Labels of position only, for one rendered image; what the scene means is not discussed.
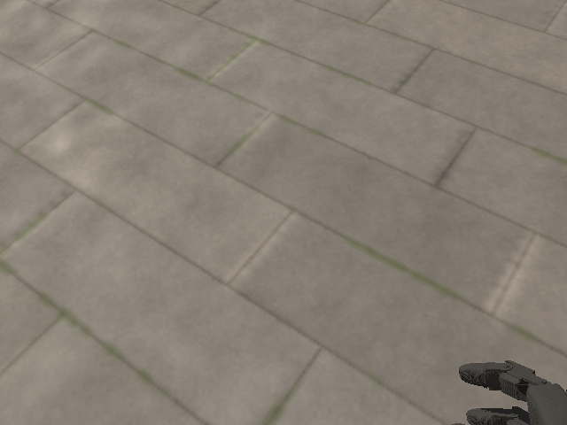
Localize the right robot hand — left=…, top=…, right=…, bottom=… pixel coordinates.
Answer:
left=452, top=360, right=567, bottom=425

